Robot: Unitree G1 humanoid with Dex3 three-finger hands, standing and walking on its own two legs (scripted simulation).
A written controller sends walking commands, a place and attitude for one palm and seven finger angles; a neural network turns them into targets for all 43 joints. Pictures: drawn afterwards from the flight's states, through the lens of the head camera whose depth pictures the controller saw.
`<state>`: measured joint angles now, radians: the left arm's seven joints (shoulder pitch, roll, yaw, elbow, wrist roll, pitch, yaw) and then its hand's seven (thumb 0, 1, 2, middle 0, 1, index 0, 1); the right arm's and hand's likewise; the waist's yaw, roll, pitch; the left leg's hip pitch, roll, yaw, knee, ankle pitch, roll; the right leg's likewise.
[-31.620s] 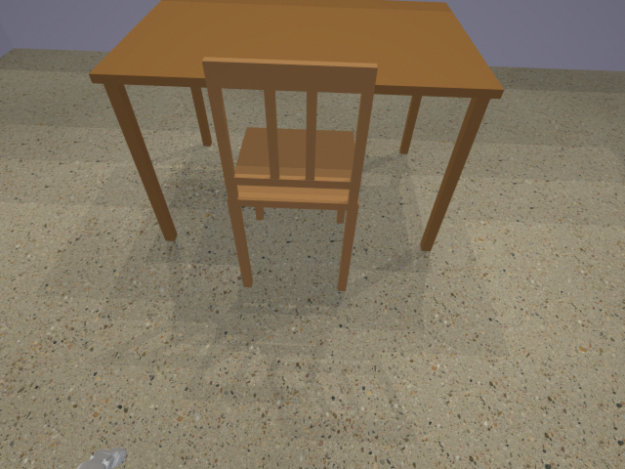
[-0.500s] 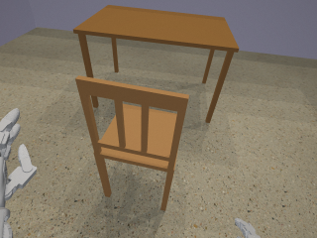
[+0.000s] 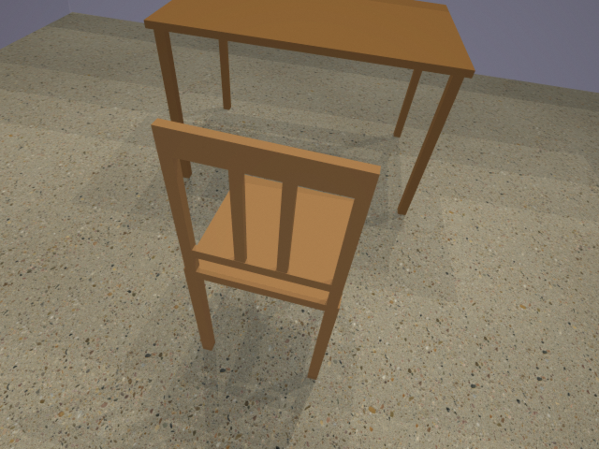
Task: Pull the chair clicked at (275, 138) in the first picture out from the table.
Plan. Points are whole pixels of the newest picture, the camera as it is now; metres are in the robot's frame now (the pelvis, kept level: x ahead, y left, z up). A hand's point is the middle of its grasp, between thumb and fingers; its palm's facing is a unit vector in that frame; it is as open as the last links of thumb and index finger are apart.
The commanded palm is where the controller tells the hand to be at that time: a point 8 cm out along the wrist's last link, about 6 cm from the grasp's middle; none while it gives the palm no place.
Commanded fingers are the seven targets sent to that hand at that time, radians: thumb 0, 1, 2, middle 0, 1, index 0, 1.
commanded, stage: let the arm hang, fingers relaxed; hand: left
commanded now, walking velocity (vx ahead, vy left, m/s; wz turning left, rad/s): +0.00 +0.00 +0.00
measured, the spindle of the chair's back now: (238, 219) +0.56 +0.14 -0.07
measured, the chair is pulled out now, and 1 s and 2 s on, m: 0.65 0.65 0.65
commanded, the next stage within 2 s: look to check the result in 0.84 s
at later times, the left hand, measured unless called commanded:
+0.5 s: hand out of the picture +0.00 +0.17 -0.16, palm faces -0.02 -0.98 -0.22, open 7.4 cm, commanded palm none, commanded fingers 0.00 0.90 0.90 -0.20 -0.30 -0.20 -0.30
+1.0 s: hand out of the picture +0.04 +0.15 -0.16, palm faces -0.03 -0.98 -0.20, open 7.4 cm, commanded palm none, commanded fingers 0.00 0.90 0.90 -0.20 -0.30 -0.20 -0.30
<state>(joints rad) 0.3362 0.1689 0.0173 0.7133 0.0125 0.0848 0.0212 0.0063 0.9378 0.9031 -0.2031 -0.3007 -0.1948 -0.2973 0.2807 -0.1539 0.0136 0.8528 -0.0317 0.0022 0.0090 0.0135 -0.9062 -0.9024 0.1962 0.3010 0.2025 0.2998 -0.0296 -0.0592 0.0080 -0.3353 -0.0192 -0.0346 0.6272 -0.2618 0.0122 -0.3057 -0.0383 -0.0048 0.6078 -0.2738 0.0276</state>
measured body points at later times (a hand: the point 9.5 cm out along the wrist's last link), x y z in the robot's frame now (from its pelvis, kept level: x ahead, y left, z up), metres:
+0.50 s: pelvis +0.02 -0.01 +0.01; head +0.04 -0.02 +0.46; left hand +0.01 +0.22 -0.14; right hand +0.02 -0.22 -0.15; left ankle +0.05 +0.11 -0.73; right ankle +0.04 -0.14 -0.73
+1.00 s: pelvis +0.03 -0.02 +0.01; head +0.05 -0.02 +0.46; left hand +0.04 +0.20 -0.14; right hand -0.01 -0.23 -0.15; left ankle +0.05 +0.11 -0.73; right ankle +0.04 -0.15 -0.73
